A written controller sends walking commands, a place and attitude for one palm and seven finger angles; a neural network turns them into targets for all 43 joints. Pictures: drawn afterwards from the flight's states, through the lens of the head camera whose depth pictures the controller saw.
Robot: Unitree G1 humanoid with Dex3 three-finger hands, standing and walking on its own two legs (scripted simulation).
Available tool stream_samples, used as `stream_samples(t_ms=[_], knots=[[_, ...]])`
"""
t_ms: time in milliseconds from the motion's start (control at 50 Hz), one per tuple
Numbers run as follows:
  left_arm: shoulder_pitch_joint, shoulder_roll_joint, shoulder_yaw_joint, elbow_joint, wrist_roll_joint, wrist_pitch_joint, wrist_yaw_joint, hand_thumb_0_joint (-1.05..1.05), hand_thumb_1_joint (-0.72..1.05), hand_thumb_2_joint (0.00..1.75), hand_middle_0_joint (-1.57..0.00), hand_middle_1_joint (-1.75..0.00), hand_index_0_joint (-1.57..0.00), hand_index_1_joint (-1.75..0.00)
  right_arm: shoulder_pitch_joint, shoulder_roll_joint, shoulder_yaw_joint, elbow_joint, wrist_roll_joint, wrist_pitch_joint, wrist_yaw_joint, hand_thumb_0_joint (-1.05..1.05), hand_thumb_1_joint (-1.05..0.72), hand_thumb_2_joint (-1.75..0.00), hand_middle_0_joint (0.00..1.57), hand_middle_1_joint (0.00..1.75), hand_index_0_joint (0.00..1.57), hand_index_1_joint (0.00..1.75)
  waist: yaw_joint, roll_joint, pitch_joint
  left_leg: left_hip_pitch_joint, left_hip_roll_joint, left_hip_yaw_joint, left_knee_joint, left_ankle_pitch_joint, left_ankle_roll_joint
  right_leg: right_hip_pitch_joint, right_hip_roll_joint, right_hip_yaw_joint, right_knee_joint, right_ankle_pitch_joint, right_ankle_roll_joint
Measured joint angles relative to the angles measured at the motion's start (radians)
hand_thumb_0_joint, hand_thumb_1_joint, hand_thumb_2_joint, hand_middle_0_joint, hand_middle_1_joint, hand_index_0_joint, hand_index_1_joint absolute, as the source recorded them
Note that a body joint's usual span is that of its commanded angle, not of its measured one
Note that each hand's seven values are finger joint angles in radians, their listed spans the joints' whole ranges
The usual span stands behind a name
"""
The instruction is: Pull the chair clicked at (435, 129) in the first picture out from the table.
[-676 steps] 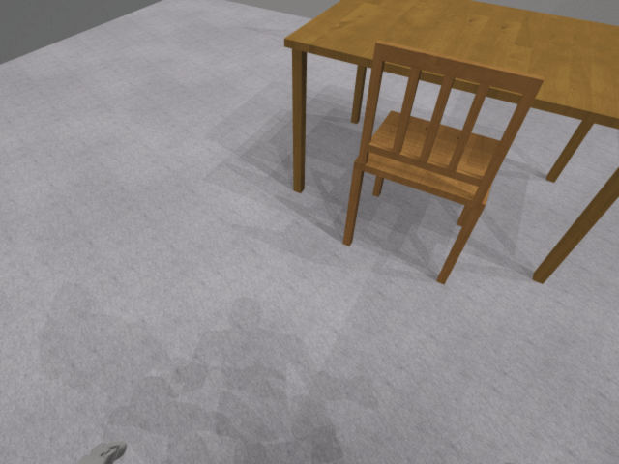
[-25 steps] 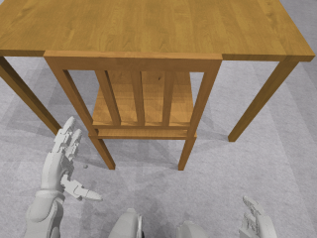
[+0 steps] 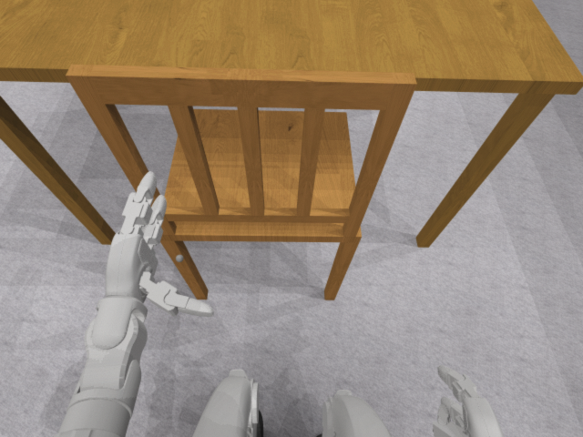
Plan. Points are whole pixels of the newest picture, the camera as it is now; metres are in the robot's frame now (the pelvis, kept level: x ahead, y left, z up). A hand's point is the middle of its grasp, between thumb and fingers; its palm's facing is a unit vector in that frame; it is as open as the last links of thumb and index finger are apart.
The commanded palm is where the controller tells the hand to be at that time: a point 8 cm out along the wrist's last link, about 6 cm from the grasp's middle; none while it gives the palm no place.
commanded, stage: aim the fingers beside a spindle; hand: left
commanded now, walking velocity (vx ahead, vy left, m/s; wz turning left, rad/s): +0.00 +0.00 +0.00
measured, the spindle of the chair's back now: (253, 167) +0.52 +0.08 +0.00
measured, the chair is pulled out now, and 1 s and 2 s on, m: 0.00 0.00 0.00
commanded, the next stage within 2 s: none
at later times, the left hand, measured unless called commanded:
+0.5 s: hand (198, 245) +0.37 +0.15 +0.00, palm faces +0.00 -1.00 -0.02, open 16.9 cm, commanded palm +0.35 +0.20 +0.01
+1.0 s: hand (190, 238) +0.37 +0.15 +0.02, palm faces +0.04 -1.00 -0.05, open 16.9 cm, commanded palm +0.35 +0.20 +0.01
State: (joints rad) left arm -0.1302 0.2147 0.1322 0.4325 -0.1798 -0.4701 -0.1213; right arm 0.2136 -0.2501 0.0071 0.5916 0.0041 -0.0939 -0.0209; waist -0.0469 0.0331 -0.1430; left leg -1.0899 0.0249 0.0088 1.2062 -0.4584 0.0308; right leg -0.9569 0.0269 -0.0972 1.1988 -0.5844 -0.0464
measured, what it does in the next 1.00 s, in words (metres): stands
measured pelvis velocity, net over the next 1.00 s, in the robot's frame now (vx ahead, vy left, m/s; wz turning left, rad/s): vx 0.00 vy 0.01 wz -0.02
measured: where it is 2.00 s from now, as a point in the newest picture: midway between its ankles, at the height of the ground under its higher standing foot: outside the picture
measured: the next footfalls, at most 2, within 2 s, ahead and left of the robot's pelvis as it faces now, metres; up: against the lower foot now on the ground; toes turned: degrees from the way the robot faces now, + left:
none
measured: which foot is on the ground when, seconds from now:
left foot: down 0.00-1.00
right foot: down 0.00-1.00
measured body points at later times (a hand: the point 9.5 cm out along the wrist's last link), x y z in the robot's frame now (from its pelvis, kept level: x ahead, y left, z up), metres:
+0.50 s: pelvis +0.00 +0.01 -0.01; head +0.12 +0.02 +0.42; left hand +0.37 +0.20 +0.00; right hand +0.13 -0.25 -0.12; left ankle +0.06 +0.10 -0.63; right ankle +0.00 -0.10 -0.63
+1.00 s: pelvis +0.00 +0.01 -0.01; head +0.11 +0.02 +0.43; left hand +0.37 +0.21 +0.02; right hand +0.13 -0.25 -0.12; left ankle +0.06 +0.10 -0.63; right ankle +0.00 -0.10 -0.63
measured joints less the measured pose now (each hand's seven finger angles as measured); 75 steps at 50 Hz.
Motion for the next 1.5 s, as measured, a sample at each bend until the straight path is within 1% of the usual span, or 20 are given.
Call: stream_samples(t_ms=[140, 280, 420, 480, 560, 640, 700, 800, 880, 960, 1000, 1060, 1120, 1160, 1240, 1300, 1340, 1420, 1460, 1500], knots=[[-0.038, -0.011, -0.013, 0.047, 0.016, 0.010, 0.019, -0.01, -0.50, 0.30, -0.06, -0.08, -0.06, -0.08, 0.010, -0.001, -0.002, 0.002, -0.001, 0.027, 0.006, 0.01, -0.91, -0.90, 0.20, 0.30, 0.20, 0.30, -0.008, -0.002, -0.004, -0.020, 0.001, 0.007, 0.010, -0.005, 0.005, -0.022, 0.000, 0.007, 0.011, -0.002, 0.005], [-0.082, -0.015, -0.009, 0.072, 0.032, -0.026, 0.061, -0.01, -0.50, 0.30, -0.06, -0.08, -0.06, -0.08, 0.013, 0.000, -0.006, 0.011, -0.009, 0.041, 0.015, 0.01, -0.91, -0.90, 0.20, 0.30, 0.20, 0.30, -0.011, -0.001, -0.005, -0.046, 0.001, 0.008, 0.028, -0.012, 0.008, -0.047, -0.001, 0.008, 0.028, -0.009, 0.007], [-0.140, -0.020, -0.020, 0.136, 0.040, -0.020, 0.058, -0.01, -0.50, 0.30, -0.06, -0.08, -0.06, -0.08, 0.007, 0.004, -0.005, 0.017, -0.007, 0.066, 0.024, 0.01, -0.91, -0.90, 0.20, 0.30, 0.20, 0.30, -0.014, 0.001, -0.012, -0.072, 0.001, 0.010, 0.047, -0.020, 0.011, -0.073, -0.002, 0.009, 0.046, -0.017, 0.010], [-0.129, -0.025, -0.009, 0.131, 0.040, -0.013, 0.059, -0.01, -0.50, 0.30, -0.06, -0.08, -0.06, -0.08, 0.005, 0.008, -0.006, 0.008, -0.007, 0.077, 0.026, 0.01, -0.91, -0.90, 0.20, 0.30, 0.20, 0.30, -0.017, 0.000, -0.009, -0.075, 0.003, 0.015, 0.049, -0.022, 0.012, -0.078, -0.001, 0.014, 0.048, -0.017, 0.011], [-0.091, -0.023, 0.002, 0.085, 0.038, -0.023, 0.075, -0.01, -0.50, 0.30, -0.06, -0.08, -0.06, -0.08, 0.007, 0.012, -0.008, -0.002, -0.008, 0.084, 0.027, 0.01, -0.91, -0.90, 0.20, 0.30, 0.20, 0.30, -0.014, -0.001, -0.003, -0.064, 0.004, 0.019, 0.042, -0.022, 0.013, -0.069, 0.001, 0.019, 0.042, -0.015, 0.012], [-0.070, -0.017, -0.009, 0.058, 0.033, -0.041, 0.078, -0.01, -0.50, 0.30, -0.06, -0.08, -0.06, -0.08, 0.009, 0.010, -0.007, 0.003, -0.005, 0.087, 0.027, 0.01, -0.91, -0.90, 0.20, 0.30, 0.20, 0.30, -0.003, 0.003, -0.005, -0.049, 0.001, 0.016, 0.032, -0.019, 0.013, -0.051, -0.001, 0.016, 0.029, -0.013, 0.013], [-0.089, -0.016, -0.029, 0.092, 0.032, -0.040, 0.067, -0.01, -0.50, 0.30, -0.06, -0.08, -0.06, -0.08, 0.006, 0.006, -0.005, 0.010, -0.001, 0.089, 0.025, 0.01, -0.91, -0.90, 0.20, 0.30, 0.20, 0.30, 0.002, 0.004, -0.013, -0.051, -0.003, 0.009, 0.033, -0.018, 0.013, -0.050, -0.004, 0.009, 0.028, -0.014, 0.013], [-0.123, -0.033, -0.046, 0.144, 0.038, -0.021, 0.057, -0.01, -0.50, 0.30, -0.05, -0.08, -0.06, -0.08, -0.011, 0.004, -0.004, 0.006, 0.000, 0.093, 0.022, 0.01, -0.91, -0.90, 0.20, 0.30, 0.20, 0.30, -0.007, -0.001, -0.012, -0.070, -0.003, 0.003, 0.048, -0.019, 0.012, -0.065, -0.004, 0.003, 0.041, -0.017, 0.011], [-0.112, -0.039, -0.035, 0.108, 0.054, -0.031, 0.082, -0.01, -0.50, 0.30, -0.06, -0.08, -0.06, -0.08, -0.020, 0.006, -0.009, -0.007, -0.008, 0.093, 0.021, 0.01, -0.91, -0.90, 0.20, 0.30, 0.20, 0.30, -0.016, -0.004, -0.003, -0.075, 0.002, 0.007, 0.053, -0.021, 0.011, -0.073, 0.000, 0.008, 0.047, -0.016, 0.010], [-0.109, -0.022, -0.013, 0.078, 0.061, -0.049, 0.106, -0.01, -0.50, 0.30, -0.06, -0.08, -0.06, -0.08, -0.015, 0.008, -0.008, -0.008, -0.011, 0.099, 0.026, 0.01, -0.91, -0.90, 0.20, 0.30, 0.20, 0.30, -0.014, -0.002, -0.003, -0.065, 0.004, 0.012, 0.046, -0.021, 0.010, -0.067, 0.002, 0.013, 0.043, -0.015, 0.010], [-0.114, -0.010, -0.006, 0.090, 0.055, -0.047, 0.101, -0.01, -0.50, 0.30, -0.06, -0.08, -0.06, -0.08, -0.009, 0.008, -0.005, -0.004, -0.009, 0.105, 0.028, 0.01, -0.91, -0.90, 0.20, 0.30, 0.20, 0.30, -0.010, 0.000, -0.009, -0.059, 0.004, 0.012, 0.041, -0.020, 0.010, -0.061, 0.002, 0.013, 0.039, -0.014, 0.009], [-0.117, 0.001, -0.006, 0.124, 0.036, -0.026, 0.074, -0.01, -0.50, 0.30, -0.06, -0.08, -0.06, -0.08, 0.002, 0.007, -0.001, 0.000, -0.001, 0.113, 0.030, 0.01, -0.91, -0.90, 0.20, 0.30, 0.20, 0.30, -0.006, 0.002, -0.017, -0.053, 0.003, 0.011, 0.034, -0.019, 0.009, -0.055, 0.002, 0.013, 0.032, -0.013, 0.009], [-0.102, -0.007, -0.021, 0.143, 0.018, -0.008, 0.049, -0.01, -0.50, 0.30, -0.05, -0.08, -0.06, -0.08, 0.009, 0.006, 0.000, -0.001, 0.006, 0.115, 0.028, 0.01, -0.91, -0.90, 0.20, 0.30, 0.20, 0.30, -0.006, 0.003, -0.018, -0.051, 0.002, 0.008, 0.032, -0.018, 0.009, -0.052, 0.001, 0.009, 0.028, -0.013, 0.008], [-0.083, -0.020, -0.035, 0.131, 0.014, -0.007, 0.045, -0.01, -0.50, 0.30, -0.05, -0.08, -0.05, -0.08, 0.010, 0.005, -0.003, -0.003, 0.005, 0.110, 0.025, 0.01, -0.91, -0.90, 0.20, 0.30, 0.20, 0.30, -0.008, 0.003, -0.012, -0.053, 0.001, 0.005, 0.033, -0.018, 0.009, -0.051, 0.001, 0.007, 0.028, -0.013, 0.008], [-0.052, -0.040, -0.042, 0.067, 0.034, -0.040, 0.069, -0.01, -0.50, 0.30, -0.06, -0.08, -0.06, -0.08, 0.001, 0.006, -0.008, 0.000, -0.004, 0.097, 0.019, 0.01, -0.91, -0.90, 0.20, 0.30, 0.20, 0.30, -0.012, -0.001, -0.002, -0.054, 0.003, 0.006, 0.038, -0.019, 0.008, -0.053, 0.003, 0.008, 0.032, -0.014, 0.007], [-0.068, -0.032, -0.031, 0.050, 0.053, -0.068, 0.094, -0.01, -0.50, 0.30, -0.06, -0.08, -0.06, -0.08, -0.006, 0.007, -0.009, 0.007, -0.010, 0.092, 0.019, 0.01, -0.91, -0.90, 0.20, 0.30, 0.20, 0.30, -0.012, -0.001, -0.002, -0.055, 0.004, 0.006, 0.042, -0.020, 0.007, -0.055, 0.003, 0.008, 0.037, -0.015, 0.007], [-0.094, -0.018, -0.017, 0.071, 0.057, -0.072, 0.098, -0.01, -0.50, 0.30, -0.06, -0.08, -0.06, -0.08, -0.010, 0.007, -0.007, 0.010, -0.010, 0.095, 0.022, 0.01, -0.91, -0.90, 0.20, 0.30, 0.20, 0.30, -0.011, -0.001, -0.007, -0.056, 0.004, 0.007, 0.043, -0.020, 0.007, -0.057, 0.003, 0.008, 0.040, -0.015, 0.006], [-0.130, 0.003, -0.006, 0.138, 0.039, -0.032, 0.072, -0.01, -0.50, 0.30, -0.06, -0.08, -0.06, -0.08, -0.009, 0.005, -0.002, 0.005, -0.002, 0.107, 0.027, 0.01, -0.91, -0.90, 0.20, 0.30, 0.20, 0.30, -0.011, 0.003, -0.017, -0.061, 0.003, 0.006, 0.044, -0.018, 0.007, -0.062, 0.002, 0.007, 0.042, -0.015, 0.005], [-0.121, 0.000, -0.010, 0.152, 0.024, -0.009, 0.053, -0.01, -0.50, 0.30, -0.06, -0.08, -0.06, -0.08, -0.005, 0.004, -0.001, -0.002, 0.004, 0.111, 0.028, 0.01, -0.91, -0.90, 0.20, 0.30, 0.20, 0.30, -0.011, 0.004, -0.018, -0.061, 0.003, 0.006, 0.041, -0.017, 0.007, -0.062, 0.002, 0.008, 0.039, -0.014, 0.006], [-0.098, -0.011, -0.019, 0.141, 0.013, 0.001, 0.043, -0.01, -0.50, 0.30, -0.06, -0.08, -0.06, -0.08, -0.002, 0.004, -0.003, -0.009, 0.006, 0.110, 0.026, 0.01, -0.91, -0.90, 0.20, 0.30, 0.20, 0.30, -0.011, 0.004, -0.014, -0.058, 0.003, 0.007, 0.038, -0.017, 0.008, -0.059, 0.003, 0.009, 0.035, -0.012, 0.006]])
